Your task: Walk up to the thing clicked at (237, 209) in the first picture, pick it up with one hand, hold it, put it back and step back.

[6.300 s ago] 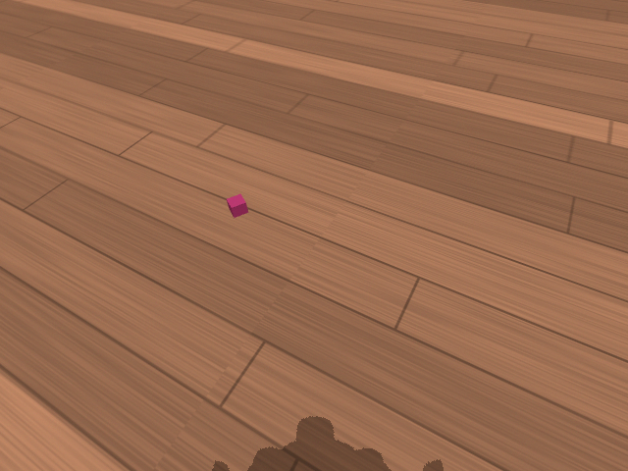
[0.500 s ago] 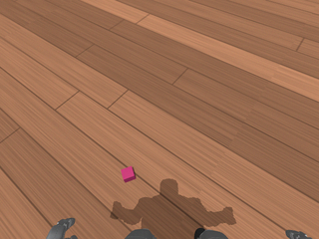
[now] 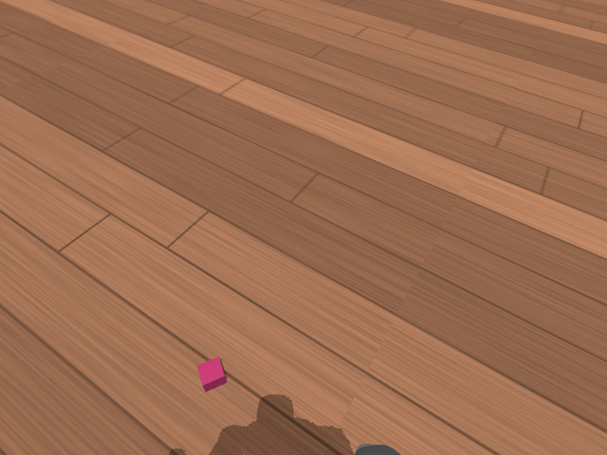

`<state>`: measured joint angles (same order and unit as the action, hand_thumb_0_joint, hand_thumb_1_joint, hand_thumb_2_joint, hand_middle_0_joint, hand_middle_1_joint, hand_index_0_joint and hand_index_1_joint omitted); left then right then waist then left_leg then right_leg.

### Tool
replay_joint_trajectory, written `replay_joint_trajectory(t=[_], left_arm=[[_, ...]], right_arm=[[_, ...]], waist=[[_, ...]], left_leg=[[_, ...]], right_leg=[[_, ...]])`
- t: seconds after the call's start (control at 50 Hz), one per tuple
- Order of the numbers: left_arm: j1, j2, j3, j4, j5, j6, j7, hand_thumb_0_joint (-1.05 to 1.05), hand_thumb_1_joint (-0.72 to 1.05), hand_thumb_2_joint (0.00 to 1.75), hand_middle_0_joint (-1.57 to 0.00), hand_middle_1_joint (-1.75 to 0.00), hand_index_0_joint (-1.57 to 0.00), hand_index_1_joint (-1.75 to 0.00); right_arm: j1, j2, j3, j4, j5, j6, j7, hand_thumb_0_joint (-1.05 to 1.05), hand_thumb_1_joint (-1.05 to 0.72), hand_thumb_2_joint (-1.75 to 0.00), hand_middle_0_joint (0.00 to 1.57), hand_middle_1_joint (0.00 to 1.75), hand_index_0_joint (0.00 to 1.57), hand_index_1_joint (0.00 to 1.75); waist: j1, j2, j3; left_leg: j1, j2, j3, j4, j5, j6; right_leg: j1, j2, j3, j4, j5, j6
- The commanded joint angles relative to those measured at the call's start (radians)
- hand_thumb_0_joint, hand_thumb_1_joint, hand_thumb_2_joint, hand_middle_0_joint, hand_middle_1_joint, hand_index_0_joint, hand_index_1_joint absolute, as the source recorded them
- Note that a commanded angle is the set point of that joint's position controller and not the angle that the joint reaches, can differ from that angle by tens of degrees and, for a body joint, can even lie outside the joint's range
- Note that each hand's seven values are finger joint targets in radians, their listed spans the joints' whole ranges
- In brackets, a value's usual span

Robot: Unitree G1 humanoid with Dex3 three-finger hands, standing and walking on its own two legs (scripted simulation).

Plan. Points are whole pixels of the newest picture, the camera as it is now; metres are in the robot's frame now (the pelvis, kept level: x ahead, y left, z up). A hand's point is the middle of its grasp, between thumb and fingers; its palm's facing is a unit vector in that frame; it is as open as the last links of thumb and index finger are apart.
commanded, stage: walk up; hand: left
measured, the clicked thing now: (212, 374) +0.47 +0.28 -0.75
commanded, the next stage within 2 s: none
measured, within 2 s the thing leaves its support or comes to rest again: neither
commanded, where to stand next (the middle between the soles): +0.07 -0.02 m, yaw +2 degrees
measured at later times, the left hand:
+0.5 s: hand out of the picture +0.15 +0.21 -0.14, palm faces +0.06 -0.91 -0.41, open 7.4 cm
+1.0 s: hand out of the picture -0.03 +0.26 -0.17, palm faces +0.01 -0.94 -0.35, open 7.4 cm
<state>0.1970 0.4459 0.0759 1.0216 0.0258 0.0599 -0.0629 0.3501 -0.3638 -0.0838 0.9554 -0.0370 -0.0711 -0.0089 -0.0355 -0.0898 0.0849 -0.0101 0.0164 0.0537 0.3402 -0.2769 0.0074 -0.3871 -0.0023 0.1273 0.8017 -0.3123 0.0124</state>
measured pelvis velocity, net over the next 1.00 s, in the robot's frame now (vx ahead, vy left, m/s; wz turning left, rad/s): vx -0.02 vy -0.02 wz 0.05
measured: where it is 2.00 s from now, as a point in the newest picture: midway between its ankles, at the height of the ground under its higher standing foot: outside the picture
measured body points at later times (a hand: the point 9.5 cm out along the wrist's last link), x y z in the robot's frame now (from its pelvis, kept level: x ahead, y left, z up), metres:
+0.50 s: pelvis +0.00 -0.05 -0.02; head +0.05 -0.08 +0.42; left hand +0.15 +0.25 -0.11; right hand +0.08 -0.37 -0.16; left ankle -0.04 +0.11 -0.68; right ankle +0.09 -0.15 -0.74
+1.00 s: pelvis -0.02 -0.02 -0.01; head -0.02 +0.00 +0.44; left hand -0.03 +0.31 -0.14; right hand +0.07 -0.33 -0.10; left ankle -0.05 +0.10 -0.74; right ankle +0.00 -0.16 -0.71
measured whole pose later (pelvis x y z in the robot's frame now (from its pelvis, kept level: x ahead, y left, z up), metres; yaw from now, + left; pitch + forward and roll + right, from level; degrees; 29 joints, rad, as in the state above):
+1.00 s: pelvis -0.02 -0.02 -0.01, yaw +3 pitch -3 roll +0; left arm 0.35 0.43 0.06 1.01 0.03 0.02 -0.04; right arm 0.29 -0.38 -0.06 0.85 -0.03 -0.05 0.03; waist 0.00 -0.04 0.05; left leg -0.14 0.04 0.03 0.50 -0.32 0.03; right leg -0.36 0.01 0.04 0.85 -0.43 0.01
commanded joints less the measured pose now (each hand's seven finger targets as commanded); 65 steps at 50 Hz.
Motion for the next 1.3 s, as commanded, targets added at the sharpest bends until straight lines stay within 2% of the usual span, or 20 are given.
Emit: replay_joint_trajectory(t=[0.0,0.08,0.12,0.16,0.22,0.38,0.52,0.6,0.62,0.66,0.68,0.74,0.82,0.9,1.04,1.1,1.12,1.14,1.16,1.28], left_arm=[[-0.118,0.125,0.023,-0.136,0.0,-0.067,-0.003,0.0,0.9,0.9,-0.2,-0.3,-0.2,-0.3],[0.042,0.121,0.031,-0.062,-0.011,-0.077,0.042,0.0,0.9,0.9,-0.2,-0.3,-0.2,-0.3],[0.044,0.208,0.052,-0.101,-0.008,-0.076,0.064,0.0,0.9,0.9,-0.2,-0.3,-0.2,-0.3],[-0.085,0.205,0.045,-0.155,-0.01,-0.061,0.07,0.0,0.9,0.9,-0.2,-0.3,-0.2,-0.3],[-0.136,0.157,0.03,-0.173,-0.026,-0.061,0.085,0.0,0.9,0.9,-0.2,-0.3,-0.2,-0.3],[-0.094,0.166,0.06,-0.212,-0.014,-0.072,0.116,0.0,0.9,0.9,-0.2,-0.3,-0.2,-0.3],[-0.14,0.187,0.071,-0.243,0.02,-0.067,0.105,0.0,0.9,0.9,-0.2,-0.3,-0.2,-0.3],[-0.17,0.182,0.056,-0.239,0.004,-0.036,0.084,0.0,0.9,0.9,-0.2,-0.3,-0.2,-0.3],[-0.127,0.139,0.041,-0.226,-0.002,-0.03,0.083,0.0,0.9,0.9,-0.2,-0.3,-0.2,-0.3],[-0.125,0.131,0.039,-0.214,-0.016,-0.032,0.096,0.0,0.9,0.9,-0.2,-0.3,-0.2,-0.3],[-0.16,0.182,0.054,-0.197,-0.008,-0.037,0.1,0.0,0.9,0.9,-0.2,-0.3,-0.2,-0.3],[0.001,0.14,0.04,-0.117,-0.036,-0.034,0.076,0.0,0.9,0.9,-0.2,-0.3,-0.2,-0.3],[-0.01,0.194,0.043,-0.149,-0.002,-0.072,0.042,0.0,0.9,0.9,-0.2,-0.3,-0.2,-0.3],[-0.041,0.194,0.034,-0.167,0.004,-0.097,0.029,0.0,0.9,0.9,-0.2,-0.3,-0.2,-0.3],[0.135,0.159,0.033,-0.152,-0.006,-0.129,0.015,0.0,0.9,0.9,-0.2,-0.3,-0.2,-0.3],[0.266,0.191,0.048,-0.089,-0.006,-0.149,0.066,0.0,0.9,0.9,-0.2,-0.3,-0.2,-0.3],[0.233,0.283,0.063,-0.122,-0.001,-0.156,0.084,0.0,0.9,0.9,-0.2,-0.3,-0.2,-0.3],[0.153,0.296,0.054,-0.155,-0.002,-0.147,0.093,0.0,0.9,0.9,-0.2,-0.3,-0.2,-0.3],[0.098,0.302,0.049,-0.174,-0.004,-0.14,0.099,0.0,0.9,0.9,-0.2,-0.3,-0.2,-0.3],[0.086,0.25,0.056,-0.193,-0.029,-0.126,0.142,0.0,0.9,0.9,-0.2,-0.3,-0.2,-0.3]], right_arm=[[-0.058,-0.287,-0.057,-0.105,0.005,-0.011,0.006,0.0,-0.9,-0.9,0.2,0.3,0.2,0.3],[-0.095,-0.201,-0.007,-0.125,0.046,0.033,-0.005,0.0,-0.9,-0.9,0.2,0.3,0.2,0.3],[-0.031,-0.128,0.022,-0.139,0.064,0.046,-0.019,0.0,-0.9,-0.9,0.2,0.3,0.2,0.3],[0.017,-0.216,-0.005,-0.087,0.062,0.078,-0.039,0.0,-0.9,-0.9,0.2,0.3,0.2,0.3],[0.024,-0.226,-0.002,-0.045,0.057,0.101,-0.032,0.0,-0.9,-0.9,0.2,0.3,0.2,0.3],[-0.064,-0.232,-0.018,-0.101,0.016,0.134,-0.023,0.0,-0.9,-0.9,0.2,0.3,0.2,0.3],[-0.056,-0.231,-0.028,-0.104,0.011,0.117,0.013,0.0,-0.9,-0.9,0.2,0.3,0.2,0.3],[0.037,-0.23,-0.038,-0.046,0.006,0.091,0.016,0.0,-0.9,-0.9,0.2,0.3,0.2,0.3],[0.025,-0.248,-0.046,-0.043,-0.008,0.082,0.012,0.0,-0.9,-0.9,0.2,0.3,0.2,0.3],[-0.132,-0.403,-0.061,-0.128,-0.013,0.074,0.005,0.0,-0.9,-0.9,0.2,0.3,0.2,0.3],[-0.197,-0.4,-0.057,-0.134,-0.008,0.072,0.005,0.0,-0.9,-0.9,0.2,0.3,0.2,0.3],[-0.26,-0.258,-0.018,-0.135,-0.008,0.041,-0.013,0.0,-0.9,-0.9,0.2,0.3,0.2,0.3],[-0.055,-0.343,-0.072,-0.111,-0.003,0.021,0.011,0.0,-0.9,-0.9,0.2,0.3,0.2,0.3],[-0.005,-0.319,-0.066,-0.127,0.007,0.011,0.017,0.0,-0.9,-0.9,0.2,0.3,0.2,0.3],[-0.108,-0.315,-0.053,-0.203,0.005,0.013,0.038,0.0,-0.9,-0.9,0.2,0.3,0.2,0.3],[-0.127,-0.152,0.001,-0.221,0.035,0.051,0.027,0.0,-0.9,-0.9,0.2,0.3,0.2,0.3],[-0.089,-0.101,0.021,-0.237,0.042,0.064,0.022,0.0,-0.9,-0.9,0.2,0.3,0.2,0.3],[-0.069,-0.191,-0.006,-0.213,0.039,0.093,0.01,0.0,-0.9,-0.9,0.2,0.3,0.2,0.3],[-0.04,-0.229,-0.021,-0.191,0.037,0.105,0.006,0.0,-0.9,-0.9,0.2,0.3,0.2,0.3],[0.008,-0.243,-0.04,-0.149,0.016,0.153,0.014,0.0,-0.9,-0.9,0.2,0.3,0.2,0.3]], waist=[[-0.006,0.284,0.049],[0.082,0.119,-0.067],[0.069,-0.16,-0.158],[0.033,-0.094,-0.111],[0.013,-0.047,-0.1],[0.072,-0.013,-0.117],[0.071,-0.126,-0.156],[0.011,-0.063,-0.135],[0.011,0.053,-0.115],[0.007,0.331,-0.01],[0.004,0.297,0.051],[0.091,0.197,0.026],[-0.032,0.311,-0.063],[-0.057,0.228,0.032],[0.041,0.318,0.023],[0.12,-0.003,-0.038],[0.088,-0.177,-0.043],[0.065,-0.004,-0.055],[0.045,0.008,-0.025],[0.031,-0.017,-0.077]], left_leg=[[-0.064,0.21,-0.124,-0.08,0.132,0.161],[-0.208,0.102,-0.02,0.306,0.458,0.053],[-0.349,-0.076,-0.075,0.593,-0.28,-0.011],[-0.247,-0.023,-0.159,0.699,-0.377,0.008],[-0.34,-0.045,-0.222,0.741,-0.262,0.008],[-0.471,-0.05,-0.24,0.884,-0.233,-0.036],[-0.396,-0.01,-0.099,0.549,-0.219,-0.031],[-0.142,-0.024,-0.038,0.208,-0.076,0.015],[-0.107,-0.009,-0.127,0.134,-0.109,0.03],[-0.388,0.364,-0.691,-0.132,-0.386,0.218],[-0.546,0.389,-0.703,-0.158,-0.405,0.266],[-0.325,0.164,-0.295,-0.022,-0.106,0.11],[0.071,0.227,-0.421,-0.074,-0.407,0.187],[0.052,0.289,-0.401,-0.098,-0.283,0.232],[-0.194,0.21,-0.196,-0.004,-0.05,0.201],[-0.385,0.061,-0.038,0.454,0.037,0.066],[-0.488,-0.057,-0.075,0.568,-0.27,0.007],[-0.434,-0.025,-0.19,0.635,-0.318,0.005],[-0.396,0.002,-0.195,0.67,-0.332,0.016],[-0.472,-0.047,-0.284,0.87,-0.2,-0.011]], right_leg=[[0.013,-0.036,-0.107,-0.176,-0.035,-0.014],[0.373,-0.007,-0.144,-0.421,0.326,-0.045],[0.45,-0.294,0.21,-0.441,0.778,-0.164],[0.197,-0.322,0.24,-0.456,0.453,-0.259],[0.214,-0.227,0.083,-0.438,0.341,-0.164],[0.247,-0.325,0.085,-0.384,0.541,-0.261],[0.191,-0.269,0.054,-0.411,-0.12,-0.221],[-0.032,-0.228,0.0,-0.289,-0.205,-0.154],[-0.108,-0.184,-0.029,-0.156,-0.221,-0.112],[-0.187,0.034,-0.057,0.225,-0.306,-0.025],[-0.082,0.008,0.018,0.302,-0.296,-0.028],[-0.128,0.048,0.068,0.297,-0.081,-0.036],[-0.304,0.024,-0.04,0.185,-0.12,0.0],[-0.302,-0.013,-0.037,0.065,-0.13,0.002],[0.066,-0.033,-0.163,-0.164,-0.054,-0.028],[0.336,-0.073,-0.031,-0.423,0.2,-0.001],[0.321,-0.3,0.325,-0.532,0.285,-0.051],[0.223,-0.381,0.398,-0.542,0.157,-0.137],[0.133,-0.386,0.388,-0.522,0.082,-0.206],[0.206,-0.294,0.091,-0.361,0.607,-0.134]])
